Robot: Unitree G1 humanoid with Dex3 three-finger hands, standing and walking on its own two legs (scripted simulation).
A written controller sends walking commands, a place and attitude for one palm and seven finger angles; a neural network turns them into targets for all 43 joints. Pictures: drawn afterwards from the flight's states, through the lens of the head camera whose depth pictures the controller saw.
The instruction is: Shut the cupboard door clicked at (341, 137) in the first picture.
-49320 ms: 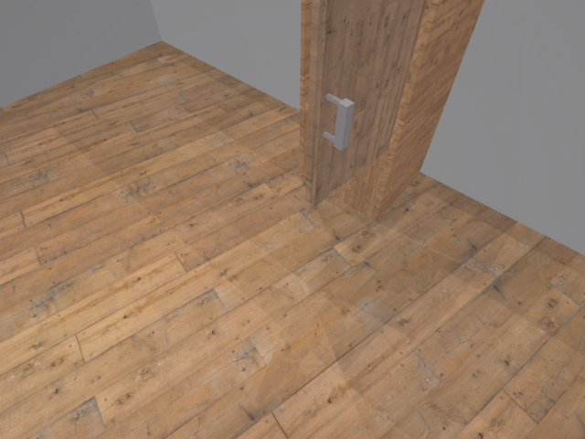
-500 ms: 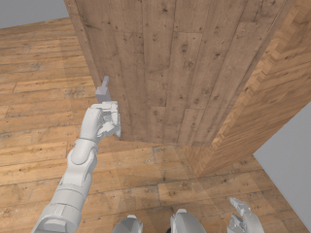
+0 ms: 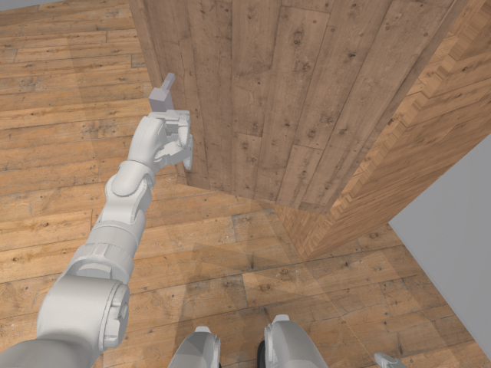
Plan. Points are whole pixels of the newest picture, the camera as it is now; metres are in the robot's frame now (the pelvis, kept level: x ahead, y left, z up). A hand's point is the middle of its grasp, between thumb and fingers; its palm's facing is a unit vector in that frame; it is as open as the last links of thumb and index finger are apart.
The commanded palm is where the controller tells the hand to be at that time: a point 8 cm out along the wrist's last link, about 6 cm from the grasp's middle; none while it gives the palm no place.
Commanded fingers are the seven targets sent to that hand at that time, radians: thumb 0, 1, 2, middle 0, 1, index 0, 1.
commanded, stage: push the door shut along its arc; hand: left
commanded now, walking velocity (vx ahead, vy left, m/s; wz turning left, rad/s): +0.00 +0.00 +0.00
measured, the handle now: (170, 111) +0.54 +0.12 +0.06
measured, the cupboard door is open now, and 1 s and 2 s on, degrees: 53 45 38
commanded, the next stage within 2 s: pull the fist back off the door in 1.12 s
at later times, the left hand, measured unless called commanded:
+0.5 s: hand (225, 122) +0.51 +0.02 +0.07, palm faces -0.42 -0.91 -0.02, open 3.1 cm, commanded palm +0.51 +0.08 +0.07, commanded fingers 0.00 0.90 0.90 -1.30 -1.50 -1.30 -1.50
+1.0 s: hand (236, 113) +0.53 +0.00 +0.07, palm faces -0.48 -0.88 -0.04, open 3.3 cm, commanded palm +0.56 +0.03 +0.07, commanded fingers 0.00 0.90 0.90 -1.30 -1.50 -1.30 -1.50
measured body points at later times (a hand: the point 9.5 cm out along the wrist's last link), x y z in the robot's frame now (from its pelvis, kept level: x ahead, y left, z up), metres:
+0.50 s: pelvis +0.01 +0.01 -0.01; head +0.14 +0.01 +0.42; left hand +0.52 +0.07 +0.07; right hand +0.01 -0.25 -0.13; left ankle +0.02 +0.09 -0.65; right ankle +0.06 -0.11 -0.65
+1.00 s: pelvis -0.01 -0.02 -0.03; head +0.15 -0.01 +0.40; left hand +0.55 +0.05 +0.07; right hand +0.00 -0.29 -0.14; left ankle +0.02 +0.09 -0.65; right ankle +0.06 -0.11 -0.65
